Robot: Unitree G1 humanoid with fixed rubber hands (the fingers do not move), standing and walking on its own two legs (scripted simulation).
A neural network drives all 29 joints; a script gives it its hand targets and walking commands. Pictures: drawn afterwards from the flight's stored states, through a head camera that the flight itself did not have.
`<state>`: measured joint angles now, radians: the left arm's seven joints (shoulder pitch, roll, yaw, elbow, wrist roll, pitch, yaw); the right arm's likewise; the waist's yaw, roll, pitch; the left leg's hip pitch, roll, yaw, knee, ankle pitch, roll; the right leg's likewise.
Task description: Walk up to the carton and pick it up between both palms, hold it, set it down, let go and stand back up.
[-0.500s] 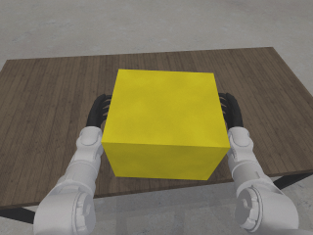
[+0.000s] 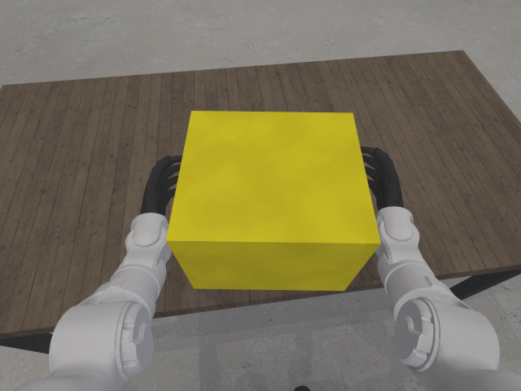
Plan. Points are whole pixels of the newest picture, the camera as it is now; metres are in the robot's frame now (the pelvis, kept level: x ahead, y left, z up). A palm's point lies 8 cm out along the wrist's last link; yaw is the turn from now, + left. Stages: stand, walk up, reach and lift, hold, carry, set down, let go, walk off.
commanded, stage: set down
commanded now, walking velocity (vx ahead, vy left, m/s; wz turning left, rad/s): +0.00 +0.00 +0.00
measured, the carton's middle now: (270, 204) +0.43 -0.04 -0.04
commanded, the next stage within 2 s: none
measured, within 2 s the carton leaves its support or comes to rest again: neither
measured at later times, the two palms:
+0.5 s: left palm (156, 208) +0.41 +0.15 +0.01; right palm (386, 200) +0.39 -0.22 +0.02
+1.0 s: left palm (156, 207) +0.41 +0.15 +0.01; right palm (386, 200) +0.39 -0.22 +0.02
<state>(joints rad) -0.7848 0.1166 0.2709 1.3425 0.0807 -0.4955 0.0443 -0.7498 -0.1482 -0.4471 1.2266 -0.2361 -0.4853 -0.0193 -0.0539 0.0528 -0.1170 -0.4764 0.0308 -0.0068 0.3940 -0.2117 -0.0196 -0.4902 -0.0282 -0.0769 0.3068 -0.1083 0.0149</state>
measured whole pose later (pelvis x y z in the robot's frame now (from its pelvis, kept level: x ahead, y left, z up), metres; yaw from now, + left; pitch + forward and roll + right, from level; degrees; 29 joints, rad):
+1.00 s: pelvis -0.01 +0.00 +0.00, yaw +0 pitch +18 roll +0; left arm -0.81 0.11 0.43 1.30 0.22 -0.51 0.01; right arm -0.75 -0.09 -0.61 1.13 -0.37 -0.48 0.02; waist -0.05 0.02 -0.09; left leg -0.49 0.03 0.00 0.37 -0.18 -0.02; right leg -0.53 -0.03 -0.07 0.31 -0.09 0.01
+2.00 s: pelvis -0.06 -0.02 -0.04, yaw -3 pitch +25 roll +0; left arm -1.15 0.38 -0.26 1.45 -0.49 -0.23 0.00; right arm -1.08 -0.46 0.21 1.36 0.54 -0.18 0.04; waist -0.01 0.01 -0.27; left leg -0.90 0.06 0.02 0.77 -0.30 -0.03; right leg -0.95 -0.01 -0.03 0.72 -0.20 -0.01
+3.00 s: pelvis -0.01 -0.01 +0.00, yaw -2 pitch +4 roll -1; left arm -0.48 0.33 0.03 0.63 -0.23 0.10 -0.02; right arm -0.47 -0.42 0.01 0.78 0.41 -0.06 0.01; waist -0.01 0.02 -0.04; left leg -0.23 0.06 0.03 0.40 -0.24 -0.03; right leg -0.27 0.00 -0.04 0.32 -0.12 0.01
